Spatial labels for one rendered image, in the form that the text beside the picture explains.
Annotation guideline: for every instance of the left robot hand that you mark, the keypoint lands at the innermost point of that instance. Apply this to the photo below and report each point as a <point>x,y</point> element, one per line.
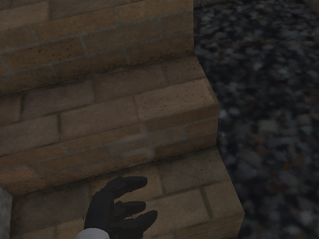
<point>103,213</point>

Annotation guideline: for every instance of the robot left forearm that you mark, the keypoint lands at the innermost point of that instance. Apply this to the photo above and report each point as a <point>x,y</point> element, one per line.
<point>93,233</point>

